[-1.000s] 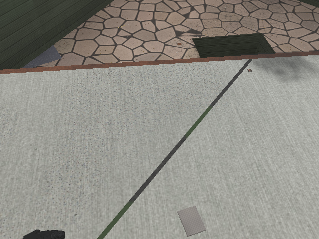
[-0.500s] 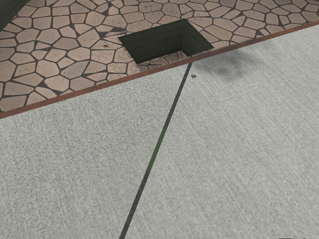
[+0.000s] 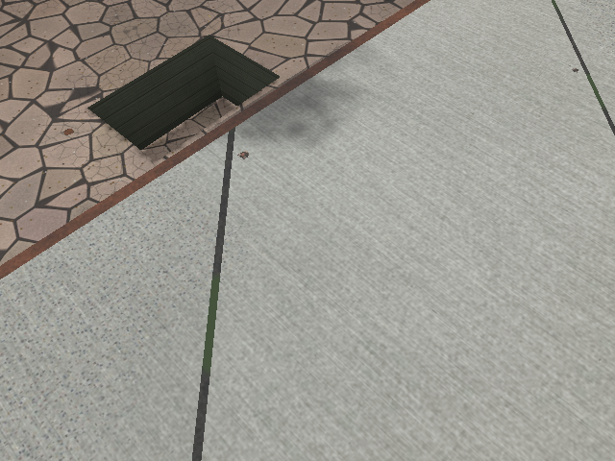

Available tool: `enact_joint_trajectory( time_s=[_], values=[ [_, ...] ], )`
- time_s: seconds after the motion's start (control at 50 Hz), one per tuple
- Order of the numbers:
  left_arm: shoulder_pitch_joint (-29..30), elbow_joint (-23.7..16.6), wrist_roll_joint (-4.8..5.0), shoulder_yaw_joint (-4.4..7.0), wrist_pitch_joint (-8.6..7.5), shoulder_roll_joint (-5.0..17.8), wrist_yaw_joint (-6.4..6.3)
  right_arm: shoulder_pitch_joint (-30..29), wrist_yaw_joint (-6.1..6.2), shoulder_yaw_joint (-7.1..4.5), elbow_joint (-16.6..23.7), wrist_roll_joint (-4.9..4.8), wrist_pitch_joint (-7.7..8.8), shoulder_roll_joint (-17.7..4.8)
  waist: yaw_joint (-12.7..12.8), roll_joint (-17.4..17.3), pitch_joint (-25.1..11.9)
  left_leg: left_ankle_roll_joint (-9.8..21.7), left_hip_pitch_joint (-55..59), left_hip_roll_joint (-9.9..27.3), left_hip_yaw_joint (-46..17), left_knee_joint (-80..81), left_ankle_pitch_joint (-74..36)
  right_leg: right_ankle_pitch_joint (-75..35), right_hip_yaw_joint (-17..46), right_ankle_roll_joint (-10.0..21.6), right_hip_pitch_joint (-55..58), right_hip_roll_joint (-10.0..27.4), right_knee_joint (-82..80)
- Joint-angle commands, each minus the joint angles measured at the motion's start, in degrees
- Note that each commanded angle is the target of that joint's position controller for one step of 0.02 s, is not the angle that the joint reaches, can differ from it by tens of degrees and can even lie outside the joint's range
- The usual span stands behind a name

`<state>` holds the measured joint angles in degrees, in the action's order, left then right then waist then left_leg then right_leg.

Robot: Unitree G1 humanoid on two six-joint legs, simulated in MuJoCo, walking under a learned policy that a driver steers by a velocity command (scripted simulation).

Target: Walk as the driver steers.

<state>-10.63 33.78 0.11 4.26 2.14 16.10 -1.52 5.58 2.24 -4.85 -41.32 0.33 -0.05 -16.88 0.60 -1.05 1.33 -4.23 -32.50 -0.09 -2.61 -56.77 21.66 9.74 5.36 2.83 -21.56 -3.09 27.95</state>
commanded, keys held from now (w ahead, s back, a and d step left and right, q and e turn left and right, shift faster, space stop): e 0.18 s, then w+e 0.58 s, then w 0.24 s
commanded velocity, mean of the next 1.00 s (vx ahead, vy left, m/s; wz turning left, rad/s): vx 0.30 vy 0.00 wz -0.54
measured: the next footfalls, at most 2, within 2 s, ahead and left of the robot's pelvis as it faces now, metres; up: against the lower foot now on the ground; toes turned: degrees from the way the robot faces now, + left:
left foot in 0.18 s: +0.08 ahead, +0.14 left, +0.00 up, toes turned -12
right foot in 0.64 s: +0.10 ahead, -0.18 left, +0.00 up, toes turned -27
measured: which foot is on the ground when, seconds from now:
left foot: up 0.00-0.16, down 0.18-0.64, up 0.66-1.00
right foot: down 0.00-0.18, up 0.20-0.62, down 0.64-1.00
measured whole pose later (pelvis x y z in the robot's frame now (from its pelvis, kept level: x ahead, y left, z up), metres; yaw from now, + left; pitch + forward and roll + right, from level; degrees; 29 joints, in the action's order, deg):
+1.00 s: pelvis +0.20 -0.15 +0.00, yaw -32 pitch +2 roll +0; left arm -23.7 42.6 0.9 2.6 -3.5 14.4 -0.8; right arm 1.5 -2.5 -2.9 -40.3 -0.3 5.2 -15.9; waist 4.0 -2.9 1.4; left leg -1.1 -39.2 2.9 -1.3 -34.8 -7.0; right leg 16.8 4.7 4.9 0.5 -4.8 14.6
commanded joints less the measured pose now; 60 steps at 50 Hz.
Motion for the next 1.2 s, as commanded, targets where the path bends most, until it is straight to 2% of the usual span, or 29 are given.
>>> enact_joint_trajectory(
  time_s=[0.02,0.12,0.16,0.18,0.2,0.22,0.24,0.3,0.4,0.48,0.58,0.62,0.64,0.66,0.68,0.7,0.72,0.74,0.76,0.8,0.9,0.96,1.04,1.1,1.12,1.14,1.16,1.18,1.2],
  values=[
    [2.2,-4.4,0.20,3.08,-0.41,9.6,-0.73,-0.8,-0.40,-0.36,3.7,-0.21,0.77,-2.6,-0.4,8.8,-10.0,-0.2,2.0,-0.7,-1.5,7.7,-1.5,-13.9,15.2,10.5,9.8,12.3,-5.8],
    [2.6,-4.4,0.65,3.27,0.26,9.9,-0.11,-0.5,-1.62,-0.75,4.2,-0.82,1.43,-3.8,0.1,10.7,-8.9,1.1,8.7,-2.3,-2.1,19.4,-1.0,-10.8,22.1,10.0,9.1,11.7,-4.8],
    [4.0,-4.5,1.44,3.10,0.68,9.4,-0.30,2.8,-2.10,-1.12,3.3,-0.70,1.90,-3.8,-2.4,10.0,-8.5,2.7,16.4,-2.3,-0.8,31.9,-9.1,-9.0,21.9,7.4,6.7,9.0,-2.1],
    [2.9,-4.6,1.40,2.72,0.74,7.8,-0.54,4.6,-1.97,-1.90,2.9,-0.08,1.88,-6.2,-2.3,7.1,-9.2,4.8,23.3,3.1,-4.0,34.7,-13.3,-1.4,19.9,4.5,1.8,6.4,1.5],
    [0.7,-5.3,1.13,2.01,0.53,4.9,-0.41,5.1,-1.55,-3.02,3.2,1.06,1.32,-11.2,0.0,-7.6,-9.4,11.3,29.8,15.3,-16.7,37.2,-15.4,18.2,9.7,0.6,-10.0,-1.5,12.6],
    [1.9,-6.0,1.05,2.96,-0.34,8.2,-0.33,6.1,-1.67,-3.32,3.1,2.35,1.39,-11.2,-1.7,-16.3,-7.0,19.2,27.0,23.3,-28.9,42.3,-9.1,25.4,3.3,-1.8,-18.3,-3.9,24.8],
    [2.1,-5.2,0.70,3.96,-0.73,11.2,-0.14,3.7,-1.27,-2.48,4.4,1.88,1.76,-8.3,-1.4,-11.2,-5.1,19.3,25.7,22.5,-26.9,43.3,0.7,20.2,4.5,-2.7,-20.0,0.2,32.5],
    [0.2,-2.9,0.42,3.72,-0.31,8.9,0.52,1.9,0.12,-1.47,4.7,-0.54,2.03,-5.3,-1.0,-7.8,-2.4,13.6,27.1,16.0,-16.6,44.0,5.7,10.6,1.4,-4.8,-23.9,2.2,40.0],
    [5.2,-4.5,0.96,2.10,-1.53,5.2,1.53,8.5,0.17,-1.78,3.2,0.01,3.03,-6.7,-4.7,-7.5,-0.8,13.5,29.3,15.3,-8.0,47.2,3.2,4.9,-3.0,-6.1,-24.4,4.8,33.2],
    [6.4,-5.0,0.95,1.08,-2.27,3.5,2.55,8.9,-0.52,-2.62,2.3,-0.51,3.62,-9.3,-4.8,-8.2,-0.2,13.3,26.3,16.5,-2.1,47.7,-1.1,4.3,-5.3,-5.1,-16.5,6.7,21.6],
    [4.6,-4.5,1.27,1.21,-2.06,4.7,3.48,8.5,-2.17,-3.37,1.0,-2.15,3.69,-11.3,-3.1,-7.2,1.0,12.7,23.1,18.3,2.0,44.9,-1.0,8.0,-8.9,-1.4,-5.2,6.5,11.1],
    [-2.5,-1.8,1.15,2.18,-1.91,5.7,3.30,7.7,-2.43,-3.06,0.6,-2.45,3.27,-10.5,0.9,-4.3,-0.9,10.9,18.4,16.5,6.2,36.3,-5.9,5.8,-12.6,1.0,7.7,2.7,4.7],
    [-10.8,0.7,1.58,4.11,-1.84,9.0,2.82,8.9,-2.49,-2.03,0.4,-1.51,3.32,-7.6,4.4,0.5,-5.3,8.6,14.0,12.9,11.2,22.3,-13.1,6.5,-10.8,2.9,19.9,1.1,2.6],
    [-18.9,1.6,1.76,5.54,-2.04,15.5,1.97,7.2,-2.53,-0.16,3.0,1.19,3.68,-2.3,6.2,17.2,-7.5,3.9,-1.8,7.0,14.6,-3.2,4.7,5.8,12.0,8.2,30.9,14.9,-3.0],
    [-17.6,-0.7,1.56,5.15,-3.66,18.4,2.48,4.8,-2.31,0.08,7.0,0.05,5.42,-2.7,5.2,23.1,-11.4,2.2,-20.0,-1.2,3.5,-16.5,12.4,21.8,40.4,18.7,36.8,22.9,-14.7],
    [-16.4,-0.8,1.22,3.57,-5.03,12.7,2.97,0.8,-2.69,-0.99,7.2,-2.16,6.87,-8.1,6.9,13.3,-7.4,3.9,-24.9,2.5,-0.9,-20.4,7.5,22.7,37.1,18.0,35.2,23.4,-16.5],
    [-14.5,-0.5,0.72,2.53,-5.72,10.2,2.97,0.4,-2.97,-1.08,7.0,-2.35,7.67,-8.6,5.1,11.0,-4.7,5.5,-24.0,4.3,-1.2,-17.7,1.9,18.1,31.5,16.3,31.2,21.8,-15.3],
    [-11.2,-1.1,0.57,1.85,-5.79,8.5,2.88,1.6,-2.81,-0.91,5.6,-1.04,7.84,-7.8,2.9,5.7,-2.9,5.4,-20.3,6.3,-1.5,-13.8,-2.8,12.3,25.5,14.4,26.2,19.3,-14.4],
    [-8.3,-1.4,0.41,1.42,-5.63,7.6,2.61,1.9,-2.82,-1.03,5.2,0.28,7.80,-7.7,1.1,5.3,-1.7,4.9,-16.5,6.9,-1.6,-8.9,-6.2,6.4,21.0,13.2,21.8,16.9,-14.9],
    [-6.2,-1.1,-0.19,0.88,-5.81,6.9,1.81,3.3,-3.41,-0.92,3.7,0.41,6.97,-6.7,-0.8,6.0,-1.9,3.7,-12.1,6.4,-0.1,-4.8,-10.9,-4.4,15.2,12.1,18.4,14.6,-16.2],
    [-10.4,3.4,0.58,0.90,-6.24,7.6,0.50,-4.8,-3.86,0.95,4.6,0.06,6.01,-2.5,1.5,5.0,0.1,2.0,-7.4,3.4,2.2,14.3,-25.8,-17.7,5.1,8.6,15.4,10.7,-16.7],
    [-13.8,5.9,0.87,1.00,-6.43,8.0,0.28,-10.9,-4.81,1.49,6.1,-0.87,6.25,-1.9,3.8,5.5,2.2,2.9,-4.2,2.0,2.7,22.5,-31.5,-13.4,5.1,7.8,15.2,11.4,-18.1],
    [-16.3,8.8,1.08,1.14,-5.90,8.0,0.20,-14.9,-5.95,1.44,7.8,-1.07,6.78,-2.7,4.3,5.2,4.3,5.7,-5.9,1.5,2.1,28.2,-28.7,-15.8,6.6,7.8,22.3,14.5,-15.3],
    [-15.7,9.5,0.89,1.60,-5.00,9.3,-0.06,-10.8,-5.91,0.61,7.2,-0.75,6.89,-4.5,1.8,7.1,0.7,8.4,1.0,-1.3,4.5,28.7,-20.6,-36.2,6.3,6.4,27.1,14.9,-8.2],
    [-15.1,9.5,0.73,1.65,-4.66,9.7,-0.09,-6.0,-5.45,-0.18,6.2,-0.61,6.81,-6.0,-0.8,8.0,-3.2,9.9,8.1,-3.2,6.3,28.6,-18.6,-47.8,5.5,5.7,27.5,13.8,-1.9],
    [-13.4,9.0,0.45,1.32,-4.44,9.5,-0.04,3.0,-4.90,-1.03,4.3,-0.46,6.68,-8.0,-5.6,7.9,-9.0,12.3,21.7,-1.7,5.5,28.6,-22.2,-50.9,3.7,4.1,22.8,11.6,8.5],
    [-13.2,7.5,-0.83,0.32,-4.54,7.0,-0.02,14.3,-4.26,-1.59,2.7,0.52,6.50,-11.2,-9.2,1.8,-18.5,16.6,42.1,9.2,-7.1,25.2,-25.5,-32.4,3.1,2.5,9.4,7.8,26.0],
    [-23.3,8.7,0.21,-1.43,-5.23,0.6,0.78,18.0,-4.82,-1.99,0.3,0.00,6.49,-12.3,-4.4,-16.2,-27.7,26.5,61.2,22.9,-36.3,30.9,-12.8,21.6,3.5,-1.5,-11.6,-3.2,46.9],
    [-18.5,9.2,1.08,-0.36,-6.02,6.8,0.90,16.5,-4.55,-0.75,0.8,-1.14,6.20,-7.1,-7.1,-10.3,-23.4,24.2,57.3,21.2,-38.8,36.5,-10.6,23.0,7.7,-1.5,-16.6,-1.4,51.8]
  ],
)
